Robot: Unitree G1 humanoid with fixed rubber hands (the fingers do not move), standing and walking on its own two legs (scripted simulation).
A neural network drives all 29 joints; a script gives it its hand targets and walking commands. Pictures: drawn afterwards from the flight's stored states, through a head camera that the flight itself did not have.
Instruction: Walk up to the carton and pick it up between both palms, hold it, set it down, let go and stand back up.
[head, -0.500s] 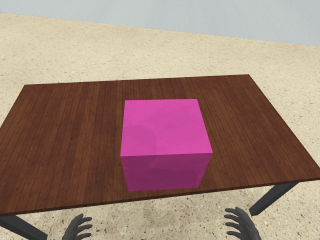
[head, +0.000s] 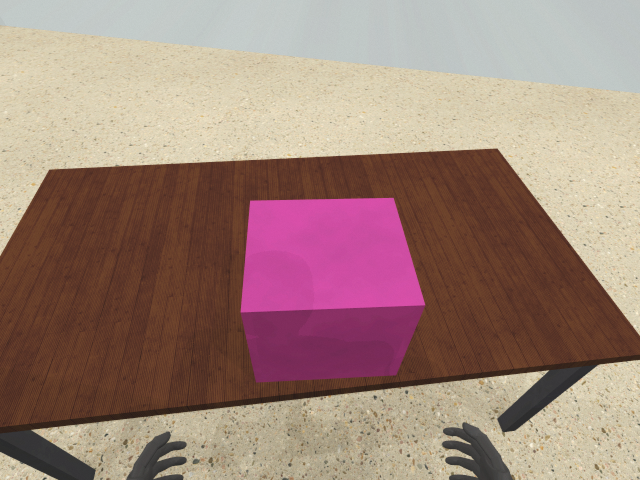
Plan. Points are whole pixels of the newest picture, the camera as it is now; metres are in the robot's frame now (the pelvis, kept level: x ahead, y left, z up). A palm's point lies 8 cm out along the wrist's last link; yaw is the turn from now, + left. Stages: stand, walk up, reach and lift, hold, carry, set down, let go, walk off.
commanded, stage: stand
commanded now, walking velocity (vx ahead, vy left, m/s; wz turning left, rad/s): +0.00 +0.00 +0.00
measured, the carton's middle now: (324, 290) +0.46 +0.00 -0.09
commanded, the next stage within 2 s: none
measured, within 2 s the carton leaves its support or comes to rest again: neither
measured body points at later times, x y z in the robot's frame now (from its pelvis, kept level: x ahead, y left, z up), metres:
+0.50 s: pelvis -0.01 -0.01 +0.00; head -0.02 -0.01 +0.45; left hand +0.09 +0.25 -0.13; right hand +0.08 -0.31 -0.11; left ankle +0.00 +0.10 -0.73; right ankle +0.02 -0.15 -0.73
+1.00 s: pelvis -0.01 -0.01 +0.00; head -0.03 -0.01 +0.45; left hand +0.06 +0.25 -0.14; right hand +0.07 -0.30 -0.12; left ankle +0.00 +0.10 -0.73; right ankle +0.02 -0.15 -0.73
